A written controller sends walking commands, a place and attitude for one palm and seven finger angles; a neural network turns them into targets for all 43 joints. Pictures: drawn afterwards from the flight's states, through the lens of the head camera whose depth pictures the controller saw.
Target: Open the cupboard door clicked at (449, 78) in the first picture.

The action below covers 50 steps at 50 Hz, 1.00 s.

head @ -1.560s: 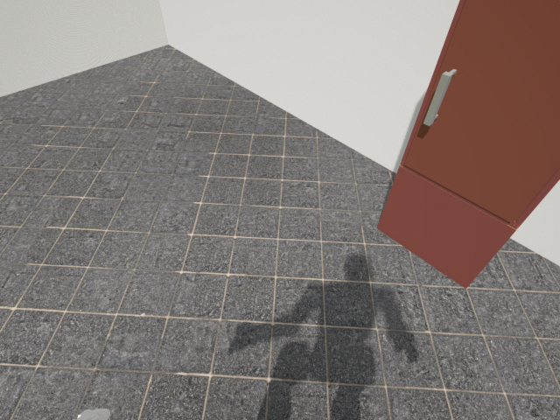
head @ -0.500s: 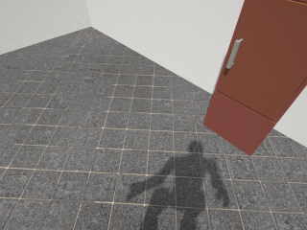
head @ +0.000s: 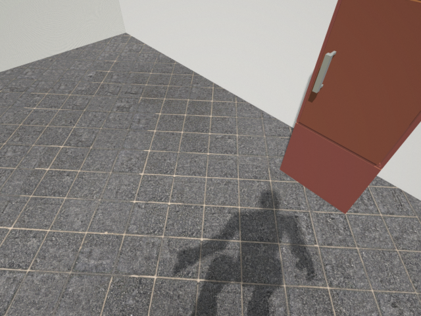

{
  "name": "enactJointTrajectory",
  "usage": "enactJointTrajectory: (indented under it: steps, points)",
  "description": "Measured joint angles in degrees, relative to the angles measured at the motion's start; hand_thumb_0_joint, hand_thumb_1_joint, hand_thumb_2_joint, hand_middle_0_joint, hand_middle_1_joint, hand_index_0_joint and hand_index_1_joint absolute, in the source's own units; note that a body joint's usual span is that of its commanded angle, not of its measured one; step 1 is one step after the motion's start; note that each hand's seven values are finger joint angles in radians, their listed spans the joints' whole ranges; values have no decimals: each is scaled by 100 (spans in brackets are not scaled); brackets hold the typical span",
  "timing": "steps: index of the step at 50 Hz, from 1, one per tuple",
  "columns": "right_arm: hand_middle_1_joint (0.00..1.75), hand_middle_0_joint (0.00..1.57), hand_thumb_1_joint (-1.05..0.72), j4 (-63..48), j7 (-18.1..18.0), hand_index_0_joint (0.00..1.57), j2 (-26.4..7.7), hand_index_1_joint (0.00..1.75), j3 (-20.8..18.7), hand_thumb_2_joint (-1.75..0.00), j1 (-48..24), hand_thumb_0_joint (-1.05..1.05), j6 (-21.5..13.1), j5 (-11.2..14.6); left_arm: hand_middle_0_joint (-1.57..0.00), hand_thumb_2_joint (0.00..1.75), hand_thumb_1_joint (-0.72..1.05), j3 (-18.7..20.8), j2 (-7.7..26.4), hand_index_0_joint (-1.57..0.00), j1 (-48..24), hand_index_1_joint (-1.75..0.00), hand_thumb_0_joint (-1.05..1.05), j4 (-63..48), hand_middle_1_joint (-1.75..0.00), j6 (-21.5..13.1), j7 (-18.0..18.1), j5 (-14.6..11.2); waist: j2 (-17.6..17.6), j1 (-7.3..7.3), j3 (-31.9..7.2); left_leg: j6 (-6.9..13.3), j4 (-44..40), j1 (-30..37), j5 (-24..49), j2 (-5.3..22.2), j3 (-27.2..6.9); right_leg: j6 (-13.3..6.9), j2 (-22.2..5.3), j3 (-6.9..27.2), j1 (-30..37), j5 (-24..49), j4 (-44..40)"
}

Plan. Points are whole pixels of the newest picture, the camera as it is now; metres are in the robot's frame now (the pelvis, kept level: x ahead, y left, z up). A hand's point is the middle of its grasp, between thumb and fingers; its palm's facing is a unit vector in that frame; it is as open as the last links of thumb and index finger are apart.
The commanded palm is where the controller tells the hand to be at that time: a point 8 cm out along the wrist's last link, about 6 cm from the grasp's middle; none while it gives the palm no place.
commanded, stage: walk to a spot facing it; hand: left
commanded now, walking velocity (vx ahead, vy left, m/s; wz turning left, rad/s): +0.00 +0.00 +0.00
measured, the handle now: (324, 72) +1.03 -0.41 -0.05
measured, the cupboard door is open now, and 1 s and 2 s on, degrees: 0 0 0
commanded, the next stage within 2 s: turn to face it in 0.68 s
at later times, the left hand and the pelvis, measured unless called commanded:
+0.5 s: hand out of the picture +0.05 +0.21 -0.19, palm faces +0.02 -0.99 -0.15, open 7.4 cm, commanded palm none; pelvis +0.08 +0.03 -0.01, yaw +2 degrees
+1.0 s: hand (149, 241) +0.33 +0.19 -0.19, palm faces +0.05 -0.98 -0.21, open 7.2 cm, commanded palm none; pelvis +0.27 +0.00 -0.02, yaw +1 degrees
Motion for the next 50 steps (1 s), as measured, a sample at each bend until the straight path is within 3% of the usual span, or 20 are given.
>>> enactJointTrajectory:
  steps: [8, 15, 18, 20, 22, 24, 26, 29, 32, 37, 39, 41, 43, 45, 50]
  points:
    - [30, 20, -90, 23, -20, 20, 50, 30, 19, -90, 60, 0, 29, -24, -20, 90, 90, 2, -58, -20, 56, -30, 1, 17, -30, 27, 51, 1, -1, -8, -59, -9, 58, -13, -62, 3, -11, 7, 1, -13, 0, -61, 43]
    - [30, 20, -90, -22, 25, 20, 399, 30, 13, -90, 698, 0, 105, -92, -20, 90, 91, 59, -457, -20, 652, -30, 1, -93, -30, 39, -27, 43, 44, -4, -321, 112, 1085, -407, -1015, 89, -9, -12, 26, -172, -48, -535, 454]
    - [30, 20, -90, -8, 41, 20, 589, 30, -14, -90, 1007, 0, 49, -77, -20, 90, 90, 106, -631, -20, 977, -30, 1, -63, -30, -4, -34, 41, -10, 0, -315, 147, 1228, -415, -883, 127, 151, 52, -47, -261, 29, -807, 667]
    - [30, 20, -90, -3, 46, 20, 749, 30, -34, -90, 1167, 0, -42, -85, -20, 90, 90, 140, -703, -20, 1195, -30, 1, 22, -30, 39, -37, 38, -170, 19, -308, 185, 1238, -288, -1009, 14, 277, 11, -183, -214, -95, -1120, 1170]
    - [30, 20, -90, -38, -11, 20, 900, 30, -57, -90, 1355, 0, -189, -99, -20, 90, 91, 145, -789, -20, 1299, -30, 1, 128, -30, 119, -32, 56, -199, -41, -272, 247, 1114, -124, -1139, -18, 355, -59, -180, -237, -561, -1526, 2381]
    - [30, 20, -90, -33, -75, 20, 1067, 30, -50, -90, 1582, 0, -293, -87, -20, 90, 91, 161, -833, -20, 1255, -30, 1, 172, -30, 126, -58, 65, -207, -135, -180, 261, 807, 105, -1060, -36, 338, -79, -195, -330, -1075, -1530, 3366]
    - [30, 20, -90, 49, -116, 20, 1221, 30, -35, -90, 1818, 0, -342, -83, -20, 90, 91, 195, -860, -20, 1112, -30, 1, 122, -30, 103, -87, 67, -196, -187, -87, 279, 443, 354, -959, -44, 282, -46, -275, -433, -1519, -1354, 3770]
    - [30, 20, -90, 244, -156, 20, 1388, 30, -30, -90, 2117, 0, -354, -68, -20, 90, 91, 240, -911, -20, 799, -30, 2, -59, -30, 69, -124, 63, -148, -196, 41, 251, -48, 715, -852, -43, 227, 17, -443, -517, -2048, -904, 3635]
    - [30, 20, -90, 405, -179, 20, 1476, 30, -43, -90, 2307, 0, -341, -71, -20, 90, 92, 292, -918, -20, 429, -30, 2, -238, -30, 46, -114, 52, -90, -226, 189, 193, -350, 1041, -880, -25, 218, 16, -543, -599, -2286, -481, 2821]
    - [30, 20, -90, 566, -190, 20, 1454, 30, -102, -90, 2453, 0, -305, -70, -20, 90, 92, 330, -909, -19, -99, -30, 1, -483, -30, -75, -114, 41, 44, -352, 382, 33, -166, 1430, -1380, 103, 231, -184, -350, -781, -2000, -84, 1547]
    - [30, 20, -90, 606, -162, 20, 1467, 30, -128, -90, 2528, 0, -268, -29, -20, 90, 92, 335, -870, -19, -193, -30, 1, -597, -30, -256, -92, 76, -8, -348, 360, 47, 994, 1079, -1810, 131, 204, -328, -341, -819, -1663, 323, 1215]
    - [30, 20, -90, 585, -143, 20, 1392, 30, -166, -90, 2319, 0, -171, 20, -20, 90, 92, 344, -926, -19, -265, -30, 1, -645, -30, -391, -25, 51, 73, -321, 426, 150, 3153, 203, -1921, 173, 61, -331, -332, -941, -1638, 82, 1627]
    - [30, 20, -90, 465, -139, 20, 1267, 30, -230, -90, 1997, 0, -92, 5, -20, 90, 91, 324, -992, -19, -209, -30, 1, -634, -30, -384, 36, 31, 131, -264, 407, 184, 4492, -590, -1700, 253, 111, -305, -263, -993, -1434, -169, 1587]
    - [30, 20, -90, 239, -144, 20, 1129, 30, -260, -90, 1611, 0, -51, -41, -20, 90, 91, 304, -1055, -19, -73, -30, 1, -558, -30, -318, 107, 47, 143, -239, 329, 129, 4664, -1179, -1523, 408, 268, -253, -195, -976, -1231, -155, 1325]
    - [30, 20, -91, -454, -177, 20, 981, 30, -268, -90, 719, 0, -105, -64, -20, 90, 94, 393, -982, -20, 276, -30, -1, -424, -30, -91, 156, 69, 39, -107, 116, -103, 3006, -1693, -1148, 593, 486, -239, -54, -728, -1043, -124, 992]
